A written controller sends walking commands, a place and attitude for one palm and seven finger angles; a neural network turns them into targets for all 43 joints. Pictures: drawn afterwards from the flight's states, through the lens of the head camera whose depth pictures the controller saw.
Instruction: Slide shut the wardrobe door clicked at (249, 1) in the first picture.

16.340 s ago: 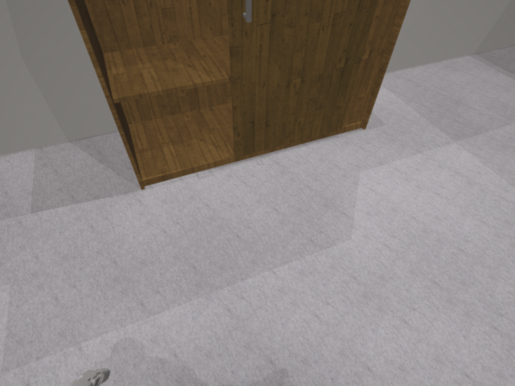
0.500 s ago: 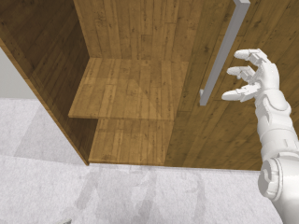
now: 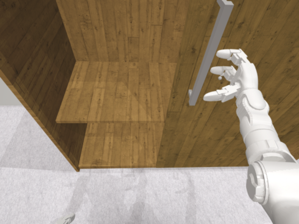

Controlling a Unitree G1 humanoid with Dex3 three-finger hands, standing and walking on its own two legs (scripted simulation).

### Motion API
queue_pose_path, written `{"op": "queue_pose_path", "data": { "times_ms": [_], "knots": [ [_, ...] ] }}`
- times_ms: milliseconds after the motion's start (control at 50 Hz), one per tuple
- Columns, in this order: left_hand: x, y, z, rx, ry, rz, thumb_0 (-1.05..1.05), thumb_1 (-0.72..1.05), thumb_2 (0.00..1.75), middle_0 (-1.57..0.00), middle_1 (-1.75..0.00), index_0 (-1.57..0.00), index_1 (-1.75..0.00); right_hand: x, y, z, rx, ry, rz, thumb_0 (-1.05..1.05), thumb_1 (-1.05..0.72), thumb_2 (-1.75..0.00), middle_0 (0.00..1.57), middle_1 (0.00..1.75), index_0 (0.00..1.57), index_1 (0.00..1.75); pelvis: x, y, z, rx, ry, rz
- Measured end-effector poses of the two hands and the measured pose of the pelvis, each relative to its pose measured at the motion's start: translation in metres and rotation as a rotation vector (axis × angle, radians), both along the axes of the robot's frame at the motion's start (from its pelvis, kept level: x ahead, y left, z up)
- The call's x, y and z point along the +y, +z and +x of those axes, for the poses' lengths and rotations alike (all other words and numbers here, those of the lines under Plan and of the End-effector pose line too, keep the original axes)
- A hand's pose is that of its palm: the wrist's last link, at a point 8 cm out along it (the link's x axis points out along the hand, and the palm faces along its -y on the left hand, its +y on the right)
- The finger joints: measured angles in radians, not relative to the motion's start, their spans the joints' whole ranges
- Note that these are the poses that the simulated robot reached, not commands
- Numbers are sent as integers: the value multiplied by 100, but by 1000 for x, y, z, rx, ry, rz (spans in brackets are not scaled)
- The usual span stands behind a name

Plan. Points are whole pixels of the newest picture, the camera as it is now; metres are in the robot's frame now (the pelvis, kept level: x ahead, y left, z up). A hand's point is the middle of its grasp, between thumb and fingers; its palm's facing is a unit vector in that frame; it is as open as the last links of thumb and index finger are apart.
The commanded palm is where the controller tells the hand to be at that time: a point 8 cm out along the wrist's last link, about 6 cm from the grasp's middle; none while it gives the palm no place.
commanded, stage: slide the fingers in behind the handle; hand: right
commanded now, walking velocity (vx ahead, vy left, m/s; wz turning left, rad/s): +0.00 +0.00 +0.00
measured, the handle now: (203, 61) +0.51 -0.09 +0.17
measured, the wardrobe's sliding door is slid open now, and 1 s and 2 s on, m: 0.51 0.51 0.51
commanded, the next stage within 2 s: move the hooked fingers beside the handle in 0.22 s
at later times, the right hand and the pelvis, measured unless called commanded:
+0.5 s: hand (209, 77) +0.46 -0.10 +0.16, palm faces -0.10 +0.99 +0.01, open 14.0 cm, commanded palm +0.44 -0.16 +0.16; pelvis +0.01 +0.01 +0.00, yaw +3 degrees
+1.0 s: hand (216, 77) +0.46 -0.12 +0.16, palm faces -0.09 +1.00 +0.01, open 14.0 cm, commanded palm +0.44 -0.18 +0.16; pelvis +0.01 +0.00 +0.01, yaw +4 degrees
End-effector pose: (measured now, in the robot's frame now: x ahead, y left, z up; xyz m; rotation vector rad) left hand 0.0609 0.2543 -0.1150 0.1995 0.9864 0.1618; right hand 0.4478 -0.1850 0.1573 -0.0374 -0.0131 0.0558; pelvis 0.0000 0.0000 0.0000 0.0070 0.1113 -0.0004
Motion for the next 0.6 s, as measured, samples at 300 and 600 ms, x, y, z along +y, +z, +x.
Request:
{"op": "queue_pose_path", "data": {
  "times_ms": [300, 600],
  "knots": [
    [6, 7, 10, -56, 53, -14, 1, 91, 90, -21, -30, -20, -30, 25, -2, -3, -19, 46, 55, -2, 50, -30, 28, 124, 30, 120, 6, 2, 6, -17, 37, -6],
    [13, 14, 15, -78, 97, -9, 1, 91, 90, -21, -30, -20, -30, 26, 0, -1, -13, 49, 47, -2, 50, -30, 32, 122, 30, 120, 11, 5, 10, -26, 59, -4]
  ]
}}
